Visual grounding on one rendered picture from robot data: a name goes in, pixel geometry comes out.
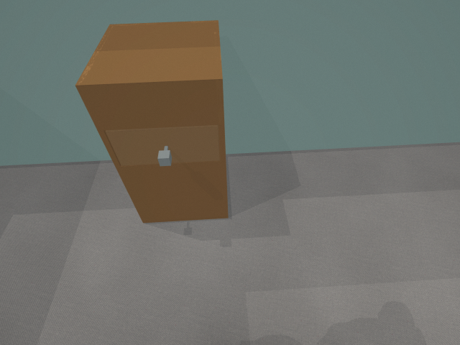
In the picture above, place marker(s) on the drawer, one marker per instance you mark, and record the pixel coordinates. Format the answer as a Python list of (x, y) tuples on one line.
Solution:
[(186, 144)]

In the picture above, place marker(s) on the cabinet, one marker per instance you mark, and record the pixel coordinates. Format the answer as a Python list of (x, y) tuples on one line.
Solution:
[(155, 75)]

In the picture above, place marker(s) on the handle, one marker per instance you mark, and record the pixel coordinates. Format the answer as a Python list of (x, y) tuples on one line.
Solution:
[(164, 157)]

